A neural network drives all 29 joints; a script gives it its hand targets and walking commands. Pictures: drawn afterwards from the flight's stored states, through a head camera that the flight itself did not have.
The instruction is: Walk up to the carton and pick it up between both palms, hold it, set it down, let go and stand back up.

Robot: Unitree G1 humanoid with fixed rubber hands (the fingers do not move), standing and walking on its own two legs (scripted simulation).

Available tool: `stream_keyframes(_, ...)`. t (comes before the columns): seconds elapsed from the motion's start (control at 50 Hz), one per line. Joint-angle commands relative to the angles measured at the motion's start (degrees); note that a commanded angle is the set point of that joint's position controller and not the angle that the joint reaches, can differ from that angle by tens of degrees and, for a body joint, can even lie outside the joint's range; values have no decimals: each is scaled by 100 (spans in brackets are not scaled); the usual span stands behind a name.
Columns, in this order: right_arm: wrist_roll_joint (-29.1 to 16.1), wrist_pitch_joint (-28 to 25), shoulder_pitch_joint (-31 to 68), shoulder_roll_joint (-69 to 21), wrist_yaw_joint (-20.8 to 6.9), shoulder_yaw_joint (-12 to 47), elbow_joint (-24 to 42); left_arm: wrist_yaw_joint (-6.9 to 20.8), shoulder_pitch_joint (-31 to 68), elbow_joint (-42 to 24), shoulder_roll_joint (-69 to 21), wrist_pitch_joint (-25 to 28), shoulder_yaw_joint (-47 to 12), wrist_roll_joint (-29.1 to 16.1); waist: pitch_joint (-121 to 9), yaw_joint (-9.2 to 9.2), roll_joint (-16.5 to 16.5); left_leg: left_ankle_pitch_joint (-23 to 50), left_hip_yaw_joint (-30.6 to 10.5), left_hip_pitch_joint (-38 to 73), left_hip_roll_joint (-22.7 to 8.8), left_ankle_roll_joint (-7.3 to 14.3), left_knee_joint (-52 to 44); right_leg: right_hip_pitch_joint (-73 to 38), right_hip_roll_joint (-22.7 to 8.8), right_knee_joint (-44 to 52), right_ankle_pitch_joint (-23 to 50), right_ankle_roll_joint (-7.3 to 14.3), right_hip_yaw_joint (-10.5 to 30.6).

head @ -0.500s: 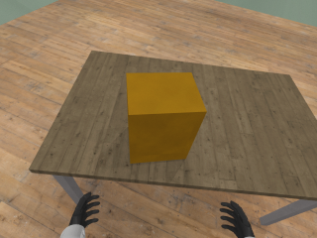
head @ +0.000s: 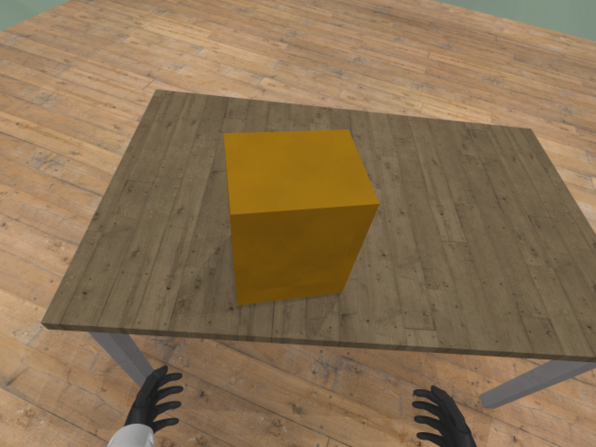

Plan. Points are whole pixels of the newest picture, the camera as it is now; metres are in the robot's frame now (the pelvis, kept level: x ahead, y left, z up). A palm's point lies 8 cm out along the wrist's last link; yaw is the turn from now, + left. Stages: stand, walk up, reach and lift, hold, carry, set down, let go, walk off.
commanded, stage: let go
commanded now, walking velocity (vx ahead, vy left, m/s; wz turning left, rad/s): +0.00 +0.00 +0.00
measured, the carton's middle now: (289, 222) +0.48 +0.04 -0.04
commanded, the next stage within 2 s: stand in 0.24 s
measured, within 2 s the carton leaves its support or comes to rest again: neither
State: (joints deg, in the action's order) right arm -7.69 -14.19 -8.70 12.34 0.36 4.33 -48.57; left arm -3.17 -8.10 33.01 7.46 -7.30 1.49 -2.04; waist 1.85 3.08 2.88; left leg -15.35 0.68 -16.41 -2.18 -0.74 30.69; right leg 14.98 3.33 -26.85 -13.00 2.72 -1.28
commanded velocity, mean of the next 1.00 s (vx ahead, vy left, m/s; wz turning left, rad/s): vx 0.00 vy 0.00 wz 0.00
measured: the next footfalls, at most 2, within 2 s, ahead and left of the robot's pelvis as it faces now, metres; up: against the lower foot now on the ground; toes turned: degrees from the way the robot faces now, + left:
none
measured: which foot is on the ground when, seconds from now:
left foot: down 0.00-1.00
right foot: down 0.00-1.00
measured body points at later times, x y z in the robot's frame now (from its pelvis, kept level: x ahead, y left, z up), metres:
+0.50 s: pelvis +0.01 +0.00 +0.00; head +0.02 +0.03 +0.45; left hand +0.14 +0.24 -0.12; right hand +0.15 -0.23 -0.11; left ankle +0.01 +0.12 -0.74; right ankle +0.01 -0.10 -0.74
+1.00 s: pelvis -0.03 +0.00 +0.00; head -0.04 +0.02 +0.45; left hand +0.08 +0.25 -0.13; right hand +0.09 -0.23 -0.11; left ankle +0.01 +0.12 -0.74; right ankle +0.01 -0.10 -0.74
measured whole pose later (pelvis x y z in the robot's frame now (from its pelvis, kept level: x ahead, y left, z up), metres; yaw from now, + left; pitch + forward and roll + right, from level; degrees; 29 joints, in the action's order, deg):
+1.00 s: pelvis -0.03 +0.00 +0.00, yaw +0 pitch -1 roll -1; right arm -3.1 -3.3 -13.6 12.3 1.3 3.9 -48.5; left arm -0.3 -15.2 42.6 10.5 1.0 6.1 -1.7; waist -2.0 2.8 2.1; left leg -13.3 0.7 -16.4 -2.2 -0.5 30.7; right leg 15.0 3.3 -26.8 -11.0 2.6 -1.3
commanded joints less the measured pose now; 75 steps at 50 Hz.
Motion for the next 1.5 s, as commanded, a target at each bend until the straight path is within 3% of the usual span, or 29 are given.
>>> stream_keyframes(0.0,657,-143,314,256,-9,-735,1007,94,198,-1520,1075,92,30,497,-706,-452,-220,670,255,625,272,35,-950,-1282,-333,644,629,-76,88)
stream_keyframes(0.22,692,-204,320,224,-46,-812,1043,61,249,-1532,1107,135,65,480,-881,-450,-267,796,261,649,255,42,-932,-1255,-311,558,842,-84,60)
stream_keyframes(0.24,1180,356,-304,1523,114,-636,684,180,-736,-245,1489,628,628,448,-1802,87,-497,1737,-441,672,-316,406,-219,-1347,-642,159,1216,-96,496)
stream_keyframes(0.26,1136,576,-283,1531,149,-745,836,244,-838,-120,1601,782,608,433,-1908,-26,-326,1735,-459,653,-368,425,-113,-1586,-775,165,1495,-147,539)
stream_keyframes(0.3,1112,759,-186,1410,188,-732,865,315,-728,116,1527,898,571,457,-1664,-58,-173,1300,-443,503,-330,353,-163,-1562,-839,185,1737,-120,600)
stream_keyframes(0.36,1045,904,-217,1400,191,-720,800,345,-601,195,1547,987,586,468,-1390,-164,-333,1089,-436,557,-355,353,-292,-1227,-903,265,1609,-70,674)
stream_keyframes(0.42,1065,916,-252,1458,176,-747,752,355,-684,310,1520,1052,601,475,-1320,-163,-415,1335,-474,610,-410,375,-298,-1174,-911,311,1599,-64,669)
stream_keyframes(0.62,1075,937,-424,1401,157,-746,690,386,-854,599,1679,1147,678,501,-1159,-233,-561,1142,-461,600,-434,381,-364,-1046,-969,379,1341,-29,755)
stream_keyframes(0.82,1049,966,-415,1445,147,-741,691,399,-963,782,1729,1162,628,466,-845,-218,-626,533,-515,457,-454,375,-477,-723,-950,580,544,-39,833)
stream_keyframes(1.14,1016,979,-698,1506,90,-745,647,445,-889,769,1974,1146,657,440,-189,-278,-440,-566,-602,288,-369,325,-522,281,-1000,1107,-1602,-19,1172)
stream_keyframes(1.34,1009,982,-739,1628,78,-783,722,472,-945,746,2009,1128,678,413,62,-244,-698,-1103,-762,-126,-412,337,-682,282,-967,986,-1722,-6,1187)
stream_keyframes(1.48,982,971,-755,1651,84,-789,725,478,-901,737,2020,1148,659,390,17,-250,-707,-799,-760,-26,-426,338,-651,238,-989,977,-1540,-18,1186)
